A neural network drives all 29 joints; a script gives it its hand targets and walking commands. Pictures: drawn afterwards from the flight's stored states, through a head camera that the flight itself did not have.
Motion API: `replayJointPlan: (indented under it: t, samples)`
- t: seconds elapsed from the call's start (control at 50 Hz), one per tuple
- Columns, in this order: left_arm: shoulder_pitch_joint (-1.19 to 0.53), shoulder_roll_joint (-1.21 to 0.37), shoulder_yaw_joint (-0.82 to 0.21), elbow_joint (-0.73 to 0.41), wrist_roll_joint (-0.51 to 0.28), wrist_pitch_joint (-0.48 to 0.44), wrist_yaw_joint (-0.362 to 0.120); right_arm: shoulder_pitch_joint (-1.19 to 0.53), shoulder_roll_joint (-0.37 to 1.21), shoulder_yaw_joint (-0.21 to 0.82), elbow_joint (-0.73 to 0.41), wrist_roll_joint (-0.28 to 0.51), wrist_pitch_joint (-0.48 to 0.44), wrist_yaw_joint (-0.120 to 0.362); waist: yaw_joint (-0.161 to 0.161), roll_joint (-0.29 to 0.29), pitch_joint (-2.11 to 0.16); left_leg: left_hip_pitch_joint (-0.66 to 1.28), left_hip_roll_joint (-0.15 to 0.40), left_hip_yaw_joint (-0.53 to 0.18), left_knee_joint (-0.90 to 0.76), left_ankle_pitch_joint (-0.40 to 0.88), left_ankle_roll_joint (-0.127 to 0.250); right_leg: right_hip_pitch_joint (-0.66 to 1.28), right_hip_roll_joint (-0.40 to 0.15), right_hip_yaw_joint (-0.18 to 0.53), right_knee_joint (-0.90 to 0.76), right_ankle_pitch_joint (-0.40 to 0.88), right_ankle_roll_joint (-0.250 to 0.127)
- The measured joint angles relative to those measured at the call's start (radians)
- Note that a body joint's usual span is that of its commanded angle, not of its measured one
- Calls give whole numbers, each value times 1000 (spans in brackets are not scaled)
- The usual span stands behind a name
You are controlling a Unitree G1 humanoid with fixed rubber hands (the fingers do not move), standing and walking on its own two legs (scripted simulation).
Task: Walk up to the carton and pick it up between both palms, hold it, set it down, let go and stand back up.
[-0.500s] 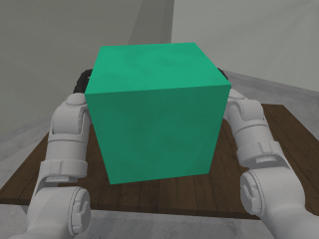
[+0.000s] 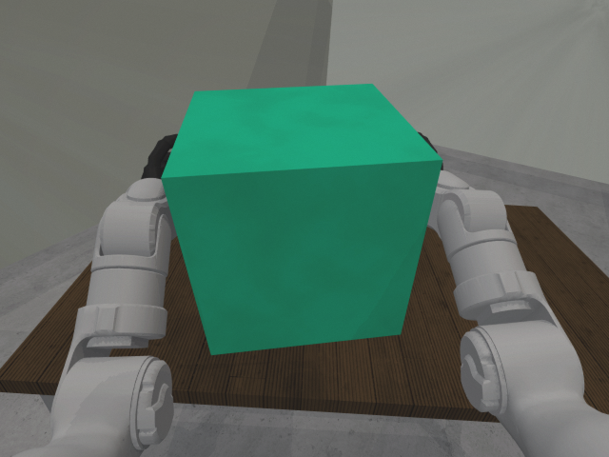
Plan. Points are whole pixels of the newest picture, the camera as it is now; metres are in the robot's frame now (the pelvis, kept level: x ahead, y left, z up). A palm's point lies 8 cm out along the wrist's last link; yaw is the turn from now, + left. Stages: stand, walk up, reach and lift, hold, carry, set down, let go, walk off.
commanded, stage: hold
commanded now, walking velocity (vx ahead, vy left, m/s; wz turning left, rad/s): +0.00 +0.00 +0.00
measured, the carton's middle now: (296, 211) +0.38 +0.01 +0.23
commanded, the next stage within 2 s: none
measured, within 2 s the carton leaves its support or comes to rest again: neither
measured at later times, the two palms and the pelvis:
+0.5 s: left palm (158, 192) +0.37 +0.18 +0.26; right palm (424, 185) +0.38 -0.15 +0.27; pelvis +0.00 +0.00 +0.00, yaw +0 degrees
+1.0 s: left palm (159, 192) +0.37 +0.18 +0.26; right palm (423, 186) +0.39 -0.15 +0.27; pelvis +0.00 +0.00 +0.00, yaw +0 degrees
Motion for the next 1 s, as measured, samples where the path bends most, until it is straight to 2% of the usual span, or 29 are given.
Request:
replayJointPlan:
  t: [1.0]
  samples:
    - [-2,0,0,0,1,0,0,-3,-1,0,5,0,-3,2,0,0,7,0,-1,0,0,-2,0,0,0,2,0,-3,0]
